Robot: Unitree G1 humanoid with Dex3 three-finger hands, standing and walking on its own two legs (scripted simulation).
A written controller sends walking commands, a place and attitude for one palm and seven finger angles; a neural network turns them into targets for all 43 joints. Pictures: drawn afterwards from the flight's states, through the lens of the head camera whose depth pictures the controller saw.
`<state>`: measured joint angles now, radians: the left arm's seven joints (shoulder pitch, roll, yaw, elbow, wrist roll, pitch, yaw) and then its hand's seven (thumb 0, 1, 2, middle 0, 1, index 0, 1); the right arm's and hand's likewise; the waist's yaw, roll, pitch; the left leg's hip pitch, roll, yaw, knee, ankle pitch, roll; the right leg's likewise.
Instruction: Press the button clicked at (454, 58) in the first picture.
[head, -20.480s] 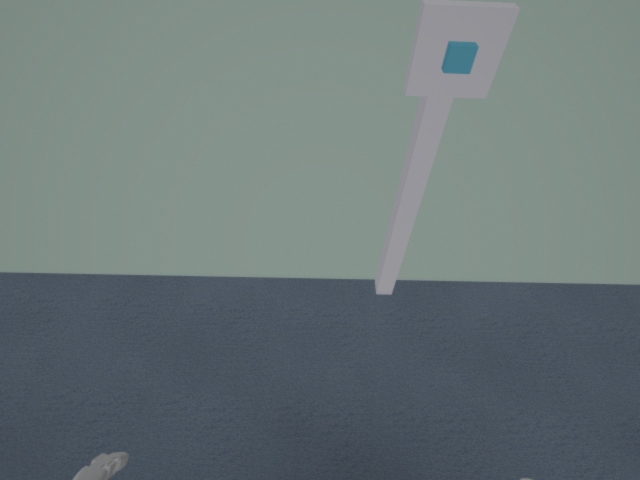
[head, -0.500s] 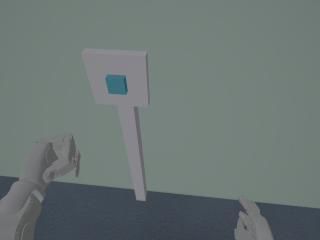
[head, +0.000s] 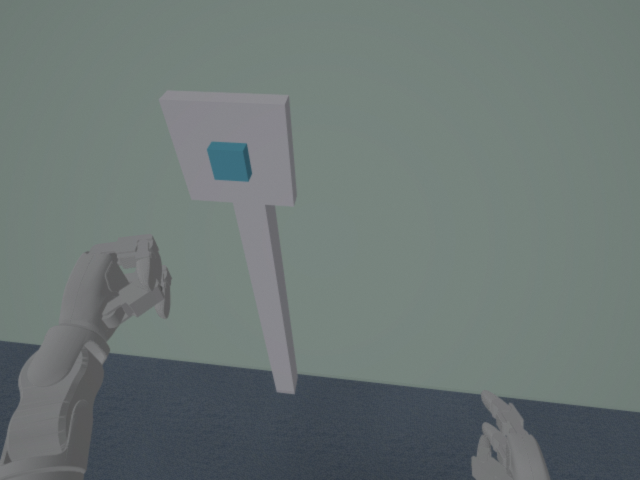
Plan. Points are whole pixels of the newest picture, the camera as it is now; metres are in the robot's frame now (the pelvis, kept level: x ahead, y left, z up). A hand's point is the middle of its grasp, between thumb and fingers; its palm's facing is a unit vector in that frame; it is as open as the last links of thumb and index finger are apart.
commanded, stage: aim a knuckle at the button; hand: left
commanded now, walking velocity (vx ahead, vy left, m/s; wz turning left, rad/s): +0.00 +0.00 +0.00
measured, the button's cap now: (231, 160) +0.52 +0.19 +0.15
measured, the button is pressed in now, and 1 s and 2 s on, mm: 0 0 0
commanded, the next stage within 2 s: press the button with the knuckle in 1.70 s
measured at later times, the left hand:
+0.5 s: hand (210, 250) +0.35 +0.18 +0.13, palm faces -0.04 -1.00 -0.02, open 3.1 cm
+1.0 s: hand (240, 219) +0.42 +0.16 +0.12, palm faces -0.01 -1.00 -0.03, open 3.1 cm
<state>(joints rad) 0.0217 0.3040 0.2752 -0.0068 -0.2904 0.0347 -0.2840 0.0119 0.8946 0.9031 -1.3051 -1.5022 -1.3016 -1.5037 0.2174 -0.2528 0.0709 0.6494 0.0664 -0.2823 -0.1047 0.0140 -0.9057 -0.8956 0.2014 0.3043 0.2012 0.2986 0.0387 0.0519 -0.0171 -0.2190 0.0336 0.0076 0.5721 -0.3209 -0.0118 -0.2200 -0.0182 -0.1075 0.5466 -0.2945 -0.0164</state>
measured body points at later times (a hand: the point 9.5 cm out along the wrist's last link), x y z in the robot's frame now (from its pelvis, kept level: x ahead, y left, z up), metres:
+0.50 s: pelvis +0.01 +0.01 +0.00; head +0.01 +0.00 +0.45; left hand +0.35 +0.23 +0.13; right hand +0.16 -0.23 -0.09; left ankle -0.01 +0.13 -0.73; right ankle +0.00 -0.11 -0.73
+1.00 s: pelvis +0.01 +0.01 +0.00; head +0.03 +0.01 +0.45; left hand +0.41 +0.21 +0.13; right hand +0.12 -0.24 -0.11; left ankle -0.01 +0.13 -0.73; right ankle +0.00 -0.11 -0.73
